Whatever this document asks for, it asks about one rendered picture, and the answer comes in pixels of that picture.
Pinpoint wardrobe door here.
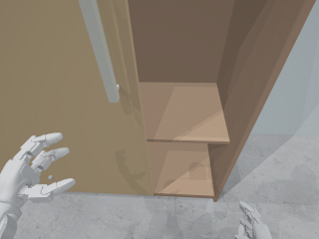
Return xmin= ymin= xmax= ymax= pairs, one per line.
xmin=0 ymin=0 xmax=155 ymax=196

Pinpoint right robot hand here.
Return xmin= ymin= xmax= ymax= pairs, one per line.
xmin=234 ymin=201 xmax=272 ymax=239

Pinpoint robot left forearm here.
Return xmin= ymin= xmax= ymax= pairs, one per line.
xmin=0 ymin=201 xmax=22 ymax=239

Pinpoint handle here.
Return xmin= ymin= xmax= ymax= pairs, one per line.
xmin=78 ymin=0 xmax=120 ymax=103

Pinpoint left robot hand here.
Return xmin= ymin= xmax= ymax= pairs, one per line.
xmin=0 ymin=132 xmax=76 ymax=208

